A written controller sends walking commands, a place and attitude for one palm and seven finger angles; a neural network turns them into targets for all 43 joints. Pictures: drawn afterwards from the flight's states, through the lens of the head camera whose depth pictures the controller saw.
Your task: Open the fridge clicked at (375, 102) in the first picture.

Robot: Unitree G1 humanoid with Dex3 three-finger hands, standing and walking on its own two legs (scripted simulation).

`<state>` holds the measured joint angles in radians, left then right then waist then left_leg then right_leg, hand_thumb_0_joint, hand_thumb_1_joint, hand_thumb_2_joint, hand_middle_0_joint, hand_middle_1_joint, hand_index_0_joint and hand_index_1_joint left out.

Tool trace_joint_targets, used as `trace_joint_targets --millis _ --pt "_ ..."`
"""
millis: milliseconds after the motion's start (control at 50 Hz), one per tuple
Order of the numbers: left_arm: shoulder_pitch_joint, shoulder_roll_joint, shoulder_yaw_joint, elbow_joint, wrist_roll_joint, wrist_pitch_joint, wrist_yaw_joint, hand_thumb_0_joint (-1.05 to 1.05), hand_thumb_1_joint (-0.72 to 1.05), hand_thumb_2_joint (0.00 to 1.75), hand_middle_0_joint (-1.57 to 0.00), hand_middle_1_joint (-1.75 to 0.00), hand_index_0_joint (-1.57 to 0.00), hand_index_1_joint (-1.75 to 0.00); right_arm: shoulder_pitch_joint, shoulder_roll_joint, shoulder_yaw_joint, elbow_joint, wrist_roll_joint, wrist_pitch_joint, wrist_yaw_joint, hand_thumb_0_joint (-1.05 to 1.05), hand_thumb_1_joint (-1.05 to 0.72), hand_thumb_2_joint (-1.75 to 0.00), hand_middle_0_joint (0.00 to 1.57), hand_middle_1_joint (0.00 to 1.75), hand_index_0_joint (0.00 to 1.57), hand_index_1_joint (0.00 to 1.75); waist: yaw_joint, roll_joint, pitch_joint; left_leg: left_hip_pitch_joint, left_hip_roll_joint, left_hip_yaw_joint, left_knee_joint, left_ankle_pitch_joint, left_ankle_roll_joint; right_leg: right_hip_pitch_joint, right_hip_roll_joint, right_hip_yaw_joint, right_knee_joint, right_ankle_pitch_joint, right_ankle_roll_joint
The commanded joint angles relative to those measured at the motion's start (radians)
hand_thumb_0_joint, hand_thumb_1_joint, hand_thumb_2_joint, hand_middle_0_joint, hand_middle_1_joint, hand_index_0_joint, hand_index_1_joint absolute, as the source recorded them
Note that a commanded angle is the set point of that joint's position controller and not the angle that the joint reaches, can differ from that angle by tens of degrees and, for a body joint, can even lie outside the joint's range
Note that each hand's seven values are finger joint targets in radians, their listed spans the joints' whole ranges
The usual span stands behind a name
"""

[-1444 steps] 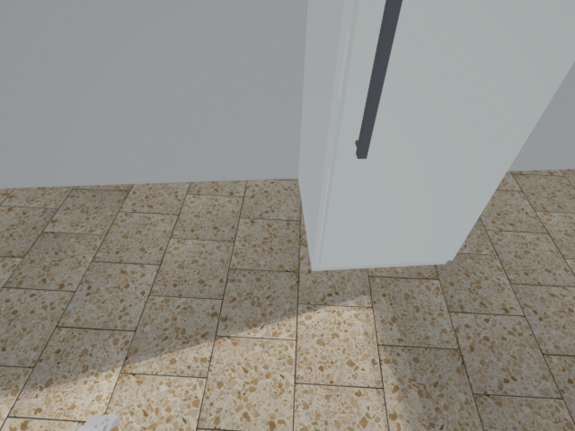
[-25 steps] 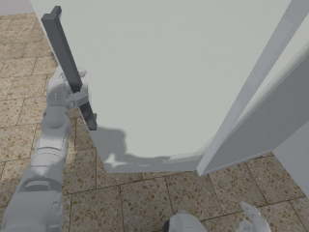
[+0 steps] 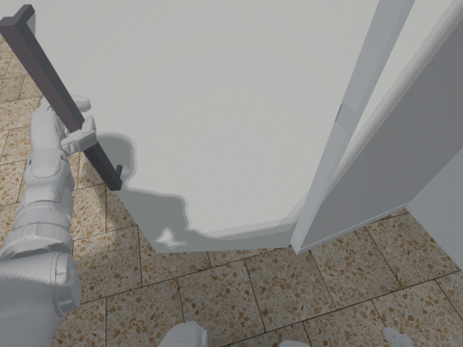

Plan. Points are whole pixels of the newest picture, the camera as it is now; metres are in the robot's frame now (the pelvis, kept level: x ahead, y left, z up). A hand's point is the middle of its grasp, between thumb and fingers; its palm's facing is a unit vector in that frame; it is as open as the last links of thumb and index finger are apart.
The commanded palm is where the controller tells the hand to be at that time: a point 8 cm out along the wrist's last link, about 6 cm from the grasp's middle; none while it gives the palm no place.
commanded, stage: stop walking and hold the door back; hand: left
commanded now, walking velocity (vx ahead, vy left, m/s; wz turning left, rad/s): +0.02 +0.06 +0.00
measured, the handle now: (82, 120) +0.49 +0.28 +0.11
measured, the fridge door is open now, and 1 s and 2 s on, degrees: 70 67 67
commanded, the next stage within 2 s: loosen the grip on the handle in 0.02 s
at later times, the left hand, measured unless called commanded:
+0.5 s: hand (90, 137) +0.47 +0.27 +0.09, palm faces +0.30 -0.94 -0.18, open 11.9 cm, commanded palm +0.43 +0.31 +0.09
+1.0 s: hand (79, 139) +0.47 +0.30 +0.07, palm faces +0.39 -0.90 -0.21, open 14.2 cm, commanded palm +0.44 +0.34 +0.08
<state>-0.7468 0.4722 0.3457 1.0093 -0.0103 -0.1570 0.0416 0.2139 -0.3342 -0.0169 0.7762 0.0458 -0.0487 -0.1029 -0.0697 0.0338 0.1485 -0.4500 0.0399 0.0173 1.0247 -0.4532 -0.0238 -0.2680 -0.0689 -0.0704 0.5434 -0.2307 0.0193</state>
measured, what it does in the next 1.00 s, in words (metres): steps on the spot: left foot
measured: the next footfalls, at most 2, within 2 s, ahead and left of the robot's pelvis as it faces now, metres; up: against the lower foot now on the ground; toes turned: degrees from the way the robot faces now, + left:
left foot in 0.14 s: +0.10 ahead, +0.16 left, +0.00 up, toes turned +3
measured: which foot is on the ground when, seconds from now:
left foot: up 0.00-0.12, down 0.14-1.00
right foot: down 0.00-1.00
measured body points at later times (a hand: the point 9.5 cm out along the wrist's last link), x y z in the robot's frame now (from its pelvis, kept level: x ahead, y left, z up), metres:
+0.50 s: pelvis +0.02 +0.06 -0.01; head +0.05 +0.08 +0.44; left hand +0.44 +0.31 +0.10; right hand +0.06 -0.18 -0.12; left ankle +0.06 +0.15 -0.73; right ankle +0.04 -0.13 -0.73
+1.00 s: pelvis +0.04 +0.00 -0.01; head +0.10 +0.01 +0.44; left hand +0.45 +0.34 +0.09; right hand +0.07 -0.28 -0.12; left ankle +0.06 +0.15 -0.73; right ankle +0.04 -0.14 -0.73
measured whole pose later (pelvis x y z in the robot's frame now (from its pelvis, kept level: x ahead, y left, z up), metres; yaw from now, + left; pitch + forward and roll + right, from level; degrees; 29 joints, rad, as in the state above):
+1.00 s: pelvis +0.04 +0.00 -0.01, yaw +0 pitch +8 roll -1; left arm -0.64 0.52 0.46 0.95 0.03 -0.19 0.02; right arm 0.34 -0.28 -0.04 0.76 -0.03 -0.08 -0.01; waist -0.09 0.00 -0.01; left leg -0.51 0.10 0.01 0.66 -0.29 -0.04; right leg -0.46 -0.03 -0.03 0.62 -0.30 0.03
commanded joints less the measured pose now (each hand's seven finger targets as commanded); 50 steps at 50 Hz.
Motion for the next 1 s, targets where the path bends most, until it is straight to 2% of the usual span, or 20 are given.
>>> trace_joint_targets --millis 0,80,100,120,140,160,180,200,220,260,300,360,480,500,540,620,760,820,900,980 --pt "-0.356 0.375 0.091 -0.192 -0.009 -0.072 0.035 0.00 0.90 0.90 -0.45 -1.40 -0.45 -1.40 0.012 -0.094 -0.019 -0.113 -0.007 -0.054 -0.018 0.00 -0.90 -0.90 0.20 0.30 0.20 0.30 0.066 -0.220 -0.340 0.061 0.014 0.015 -0.189 0.069 0.002 0.145 -0.224 0.140 -0.164 0.257 -0.124" --pt "-0.348 0.306 0.046 -0.288 -0.002 -0.093 0.036 0.00 0.90 0.90 -0.45 -1.40 -0.45 -1.40 0.030 -0.090 -0.030 -0.138 -0.020 -0.062 -0.019 0.00 -0.90 -0.90 0.20 0.30 0.20 0.30 0.059 -0.174 -0.379 0.266 -0.025 0.075 -0.480 0.294 -0.011 0.089 -0.163 0.098 -0.114 0.212 -0.084" --pt "-0.744 0.739 0.260 -0.440 0.125 -0.108 0.075 0.00 0.90 0.90 -0.45 -1.40 -0.45 -1.40 0.062 -0.100 -0.006 -0.213 -0.028 -0.083 -0.005 0.00 -0.90 -0.90 0.20 0.30 0.20 0.30 0.101 0.150 -0.387 0.197 0.039 0.010 -0.675 0.155 -0.014 0.146 -0.058 0.008 0.060 -0.167 0.017" --pt "-0.630 0.443 0.140 -0.122 0.174 -0.007 0.000 0.00 0.78 0.84 -0.45 -1.40 -0.45 -1.40 0.154 -0.112 -0.076 -0.107 -0.091 -0.139 0.041 0.00 -0.90 -0.90 0.20 0.30 0.20 0.30 0.013 0.007 -0.502 0.275 -0.016 -0.025 -0.595 0.456 0.034 -0.077 0.041 0.028 0.002 0.132 -0.051" --pt "-0.577 0.214 0.001 -0.179 0.100 -0.005 -0.009 0.00 0.66 0.78 -0.45 -1.40 -0.45 -1.40 0.198 -0.103 -0.081 -0.111 -0.046 -0.119 0.057 0.00 -0.90 -0.90 0.20 0.30 0.20 0.30 -0.052 -0.150 -0.430 0.253 -0.017 -0.037 -0.544 0.481 0.045 -0.081 0.068 -0.003 -0.051 0.177 -0.019" --pt "-0.475 0.195 0.032 -0.155 0.093 0.017 -0.010 0.00 0.54 0.73 -0.45 -1.40 -0.45 -1.40 0.181 -0.106 -0.094 -0.127 -0.041 -0.102 0.058 0.00 -0.90 -0.90 0.20 0.30 0.20 0.30 -0.011 -0.283 -0.472 0.248 -0.013 0.003 -0.530 0.562 0.053 0.025 0.061 0.012 -0.038 0.293 -0.018" --pt "-0.438 0.117 -0.022 -0.130 0.056 0.045 -0.021 0.00 0.42 0.67 -0.45 -1.40 -0.45 -1.40 0.152 -0.106 -0.088 -0.133 -0.032 -0.096 0.080 0.00 -0.90 -0.90 0.20 0.30 0.20 0.30 0.012 -0.081 -0.449 0.245 -0.044 0.000 -0.533 0.376 0.042 -0.074 0.072 0.004 -0.042 0.134 -0.016" --pt "-0.497 0.183 0.025 -0.193 0.070 0.041 0.000 0.00 0.30 0.61 -0.45 -1.40 -0.45 -1.40 0.153 -0.105 -0.077 -0.145 -0.033 -0.102 0.085 0.00 -0.90 -0.90 0.20 0.30 0.20 0.30 0.014 0.082 -0.410 0.243 -0.047 -0.038 -0.561 0.314 0.029 -0.105 0.073 -0.008 -0.030 0.073 -0.035" --pt "-0.565 0.096 -0.087 -0.276 0.087 0.046 0.014 0.00 0.17 0.55 -0.45 -1.40 -0.45 -1.40 0.136 -0.093 -0.067 -0.154 -0.034 -0.103 0.101 0.00 -0.90 -0.90 0.20 0.30 0.20 0.30 0.000 0.253 -0.400 0.276 -0.040 -0.047 -0.571 0.245 0.007 -0.169 0.066 -0.001 -0.015 0.039 -0.041" --pt "-0.502 0.082 -0.100 -0.287 0.141 0.052 0.066 0.00 -0.07 0.43 -0.45 -1.40 -0.45 -1.40 0.146 -0.085 -0.068 -0.157 -0.045 -0.107 0.125 0.00 -0.90 -0.90 0.20 0.30 0.20 0.30 0.005 0.306 -0.365 0.251 -0.029 -0.088 -0.589 0.161 -0.008 -0.202 0.070 -0.007 -0.010 0.003 -0.056" --pt "-0.399 0.093 -0.058 -0.310 0.146 0.057 0.112 0.00 -0.31 0.32 -0.45 -1.40 -0.45 -1.40 0.151 -0.093 -0.068 -0.181 -0.050 -0.105 0.134 0.00 -0.90 -0.90 0.20 0.30 0.20 0.30 0.006 0.167 -0.432 0.246 -0.021 -0.099 -0.568 0.221 0.010 -0.159 0.080 -0.009 -0.020 0.012 -0.055" --pt "-0.386 0.026 -0.062 -0.369 0.049 0.053 0.118 0.00 -0.55 0.20 -0.41 -1.35 -0.41 -1.35 0.160 -0.099 -0.076 -0.170 -0.052 -0.112 0.130 0.00 -0.90 -0.90 0.20 0.30 0.20 0.30 -0.017 -0.075 -0.516 0.250 -0.007 -0.079 -0.531 0.256 0.030 -0.117 0.095 0.001 -0.041 0.024 -0.033" --pt "-0.445 0.035 -0.100 -0.472 0.090 0.019 0.151 0.00 -0.55 0.20 -0.33 -1.25 -0.33 -1.25 0.173 -0.091 -0.063 -0.120 -0.066 -0.123 0.130 0.00 -0.90 -0.90 0.20 0.30 0.20 0.30 -0.024 0.151 -0.470 0.300 0.010 -0.125 -0.548 0.260 -0.007 -0.212 0.104 -0.004 -0.008 0.003 -0.033" --pt "-0.365 0.279 0.113 -0.242 0.126 0.022 0.170 0.00 -0.55 0.20 -0.32 -1.23 -0.32 -1.23 0.205 -0.117 -0.060 -0.075 -0.081 -0.106 0.112 0.00 -0.90 -0.90 0.20 0.30 0.20 0.30 -0.010 0.035 -0.354 0.159 0.000 -0.117 -0.545 0.186 0.003 -0.206 0.104 -0.003 -0.011 -0.013 -0.039" --pt "-0.354 0.215 0.073 -0.245 0.105 0.012 0.163 0.00 -0.55 0.20 -0.29 -1.20 -0.29 -1.20 0.180 -0.096 -0.047 -0.098 -0.077 -0.092 0.111 0.00 -0.90 -0.90 0.20 0.30 0.20 0.30 -0.010 -0.013 -0.328 0.068 -0.017 -0.080 -0.547 0.105 0.023 -0.160 0.095 0.004 -0.028 -0.059 -0.031" --pt "-0.441 0.217 0.039 -0.423 0.101 -0.077 0.134 0.00 -0.55 0.20 -0.25 -1.15 -0.25 -1.15 0.199 -0.093 -0.066 -0.108 -0.087 -0.108 0.110 0.00 -0.90 -0.90 0.20 0.30 0.20 0.30 -0.006 0.163 -0.551 0.257 -0.008 -0.090 -0.526 0.193 0.006 -0.175 0.098 0.004 0.005 -0.021 -0.034" --pt "-0.320 0.177 0.036 -0.339 0.035 -0.064 0.069 0.00 -0.55 0.20 -0.25 -1.15 -0.25 -1.15 0.232 -0.103 -0.077 -0.076 -0.069 -0.093 0.105 0.00 -0.90 -0.90 0.20 0.30 0.20 0.30 -0.019 0.025 -0.489 0.184 -0.020 -0.029 -0.463 0.399 0.024 -0.113 0.108 0.005 -0.010 0.116 -0.024" --pt "-0.306 0.333 0.147 -0.262 0.051 -0.077 0.048 0.00 -0.55 0.20 -0.25 -1.15 -0.25 -1.15 0.239 -0.108 -0.072 -0.062 -0.068 -0.072 0.090 0.00 -0.90 -0.90 0.20 0.30 0.20 0.30 -0.006 0.009 -0.430 0.092 -0.033 -0.004 -0.453 0.366 0.034 -0.089 0.102 0.016 -0.002 0.135 -0.024" --pt "-0.252 0.396 0.182 -0.282 0.054 -0.097 0.006 0.00 -0.55 0.20 -0.25 -1.15 -0.25 -1.15 0.231 -0.099 -0.072 -0.080 -0.066 -0.055 0.077 0.00 -0.90 -0.90 0.20 0.30 0.20 0.30 0.015 0.047 -0.502 0.099 -0.045 0.027 -0.424 0.400 0.044 -0.034 0.097 0.035 0.007 0.195 -0.020" --pt "-0.250 0.430 0.198 -0.242 0.015 -0.109 -0.060 0.00 -0.55 0.20 -0.25 -1.15 -0.25 -1.15 0.227 -0.103 -0.070 -0.078 -0.057 -0.049 0.066 0.00 -0.90 -0.90 0.20 0.30 0.20 0.30 -0.005 -0.004 -0.495 0.055 -0.047 0.039 -0.399 0.369 0.051 -0.014 0.088 0.059 0.014 0.238 -0.004"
